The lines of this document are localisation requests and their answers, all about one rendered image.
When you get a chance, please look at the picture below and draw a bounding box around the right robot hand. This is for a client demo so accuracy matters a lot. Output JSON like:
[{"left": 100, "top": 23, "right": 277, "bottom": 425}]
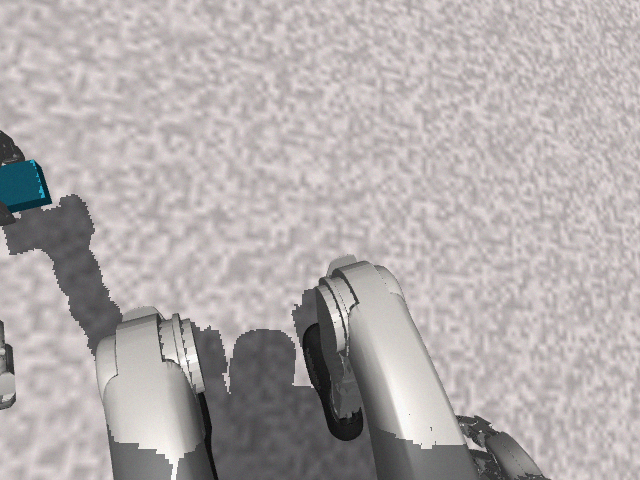
[{"left": 455, "top": 415, "right": 545, "bottom": 480}]

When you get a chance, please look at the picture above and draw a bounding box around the left robot foot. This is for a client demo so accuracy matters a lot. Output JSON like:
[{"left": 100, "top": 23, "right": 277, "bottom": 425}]
[{"left": 198, "top": 392, "right": 218, "bottom": 480}]

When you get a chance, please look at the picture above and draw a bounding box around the left robot arm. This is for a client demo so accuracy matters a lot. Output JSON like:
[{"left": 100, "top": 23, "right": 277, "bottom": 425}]
[{"left": 0, "top": 320, "right": 16, "bottom": 410}]

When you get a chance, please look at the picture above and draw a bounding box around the right robot foot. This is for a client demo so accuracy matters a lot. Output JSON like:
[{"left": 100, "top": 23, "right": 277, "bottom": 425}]
[{"left": 302, "top": 323, "right": 363, "bottom": 441}]

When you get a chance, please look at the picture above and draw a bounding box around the small box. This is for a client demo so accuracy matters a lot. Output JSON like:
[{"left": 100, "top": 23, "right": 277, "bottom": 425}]
[{"left": 0, "top": 159, "right": 53, "bottom": 213}]

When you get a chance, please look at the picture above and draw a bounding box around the left robot hand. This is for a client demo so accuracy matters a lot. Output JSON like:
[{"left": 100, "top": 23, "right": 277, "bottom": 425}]
[{"left": 0, "top": 130, "right": 25, "bottom": 226}]

